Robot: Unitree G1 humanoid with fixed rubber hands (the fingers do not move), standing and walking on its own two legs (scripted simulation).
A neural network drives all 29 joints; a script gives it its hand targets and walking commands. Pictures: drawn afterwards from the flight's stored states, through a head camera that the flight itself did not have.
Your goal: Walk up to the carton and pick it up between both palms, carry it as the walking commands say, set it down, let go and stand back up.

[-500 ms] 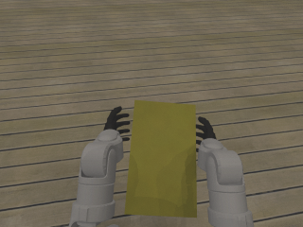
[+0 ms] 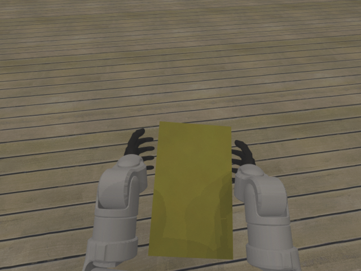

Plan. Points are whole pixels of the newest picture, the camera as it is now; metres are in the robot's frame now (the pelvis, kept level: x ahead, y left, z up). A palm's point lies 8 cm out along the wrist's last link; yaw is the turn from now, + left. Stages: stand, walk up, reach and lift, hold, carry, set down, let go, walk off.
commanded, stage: carry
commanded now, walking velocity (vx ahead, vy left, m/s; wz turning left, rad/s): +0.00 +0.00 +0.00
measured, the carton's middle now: (187, 188) +0.31 +0.00 -0.01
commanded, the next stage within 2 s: none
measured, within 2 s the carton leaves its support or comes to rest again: neither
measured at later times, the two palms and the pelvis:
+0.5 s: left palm (132, 196) +0.23 +0.10 +0.11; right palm (260, 203) +0.22 -0.13 +0.10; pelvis -0.07 -0.02 +0.00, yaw +0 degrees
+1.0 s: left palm (103, 181) +0.25 +0.16 +0.12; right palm (229, 191) +0.24 -0.08 +0.11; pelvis -0.05 +0.05 +0.02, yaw -1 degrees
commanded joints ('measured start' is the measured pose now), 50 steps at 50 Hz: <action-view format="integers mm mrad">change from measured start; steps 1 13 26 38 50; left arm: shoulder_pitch -206 -317 -320 -334 -224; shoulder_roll -1031 -1056 -1076 -1067 -1053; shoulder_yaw -357 -389 -366 -358 -380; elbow -76 -74 -23 -59 -138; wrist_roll -224 -257 -234 -265 -258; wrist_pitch -4 15 48 26 14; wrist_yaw -170 -170 -182 -204 -175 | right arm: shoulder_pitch -519 -519 -547 -554 -525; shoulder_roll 1018 1040 1060 1071 1044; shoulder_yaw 485 438 409 456 477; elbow -169 -113 -102 -149 -233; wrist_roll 336 303 292 275 312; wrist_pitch -58 -52 -38 -38 -57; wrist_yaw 197 192 195 188 186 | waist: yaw -19 -7 -36 27 20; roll -140 -31 -80 -359 -223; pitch -348 -293 -285 -304 -233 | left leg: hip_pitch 106 124 256 -311 -99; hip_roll -52 -29 -141 -42 -87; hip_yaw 29 -52 45 -37 34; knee -165 -177 -198 51 -232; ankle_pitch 124 74 -16 49 217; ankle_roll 11 47 86 33 19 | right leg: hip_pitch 264 130 -26 658 553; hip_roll -211 -198 -87 -381 -286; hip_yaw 153 288 64 487 93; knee -130 -310 -320 -354 -320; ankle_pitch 386 -189 -374 -167 185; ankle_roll -58 -57 81 -99 -66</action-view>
